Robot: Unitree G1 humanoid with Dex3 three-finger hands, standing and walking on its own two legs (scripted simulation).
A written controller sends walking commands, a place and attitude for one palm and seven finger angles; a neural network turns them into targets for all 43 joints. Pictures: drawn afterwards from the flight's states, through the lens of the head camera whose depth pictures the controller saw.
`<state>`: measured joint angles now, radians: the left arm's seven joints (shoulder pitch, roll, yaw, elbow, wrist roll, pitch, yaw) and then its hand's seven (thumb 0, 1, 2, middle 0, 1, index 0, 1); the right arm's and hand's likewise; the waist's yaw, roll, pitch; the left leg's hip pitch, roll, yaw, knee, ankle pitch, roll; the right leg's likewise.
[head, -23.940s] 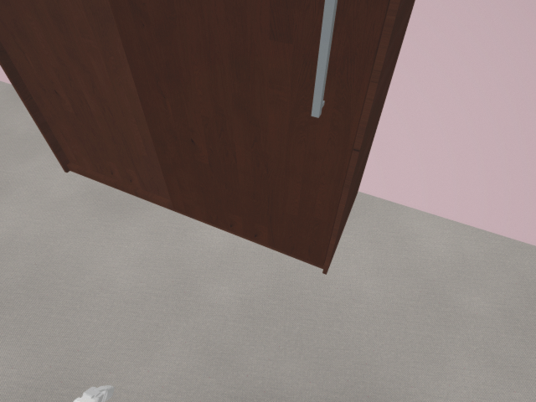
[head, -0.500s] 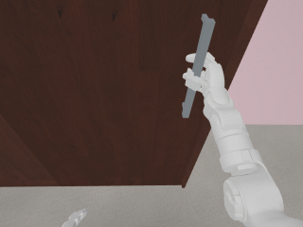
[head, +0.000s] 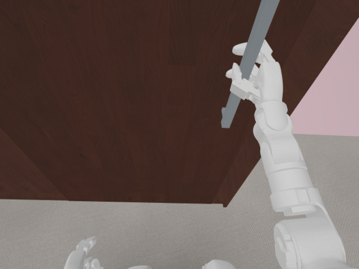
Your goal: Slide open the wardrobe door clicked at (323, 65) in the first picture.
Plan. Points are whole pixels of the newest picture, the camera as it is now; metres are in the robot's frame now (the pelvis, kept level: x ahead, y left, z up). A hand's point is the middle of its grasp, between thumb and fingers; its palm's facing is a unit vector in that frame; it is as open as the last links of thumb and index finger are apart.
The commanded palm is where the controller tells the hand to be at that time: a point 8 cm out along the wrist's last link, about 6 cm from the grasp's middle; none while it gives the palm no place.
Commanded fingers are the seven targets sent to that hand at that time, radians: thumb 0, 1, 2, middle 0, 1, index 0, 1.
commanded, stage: step sideways, sliding the door along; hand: right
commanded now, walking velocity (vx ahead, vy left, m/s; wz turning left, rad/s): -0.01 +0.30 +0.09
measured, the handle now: (240, 71) +0.48 -0.09 +0.19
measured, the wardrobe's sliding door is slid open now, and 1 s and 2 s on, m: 0.07 0.29 0.55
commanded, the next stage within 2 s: none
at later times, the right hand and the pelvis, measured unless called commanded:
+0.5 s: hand (207, 80) +0.43 -0.01 +0.20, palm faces +0.12 +0.99 -0.06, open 6.0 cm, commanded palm +0.41 +0.00 +0.20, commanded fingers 0.00 -0.90 -0.90 0.45 1.40 0.45 1.40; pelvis +0.01 +0.11 -0.01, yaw -2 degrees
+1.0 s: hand (125, 78) +0.42 +0.15 +0.19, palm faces -0.02 +1.00 -0.10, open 6.1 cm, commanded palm +0.40 +0.13 +0.20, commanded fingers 0.00 -0.90 -0.90 0.45 1.40 0.45 1.40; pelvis +0.03 +0.24 +0.00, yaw +0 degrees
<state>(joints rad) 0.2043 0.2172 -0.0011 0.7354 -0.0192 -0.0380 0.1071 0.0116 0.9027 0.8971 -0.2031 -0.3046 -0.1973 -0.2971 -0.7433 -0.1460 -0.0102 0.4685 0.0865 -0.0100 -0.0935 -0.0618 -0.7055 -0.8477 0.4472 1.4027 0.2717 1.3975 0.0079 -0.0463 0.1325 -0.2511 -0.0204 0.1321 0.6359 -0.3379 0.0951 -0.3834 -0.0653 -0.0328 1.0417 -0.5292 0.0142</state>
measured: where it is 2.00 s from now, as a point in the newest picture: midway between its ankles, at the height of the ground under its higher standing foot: outside the picture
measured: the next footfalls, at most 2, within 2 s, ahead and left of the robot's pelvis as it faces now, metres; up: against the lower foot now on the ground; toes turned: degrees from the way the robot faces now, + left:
right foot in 0.16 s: +0.06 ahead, -0.06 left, +0.00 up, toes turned -9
left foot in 0.36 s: +0.11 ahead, +0.30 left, +0.00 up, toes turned +0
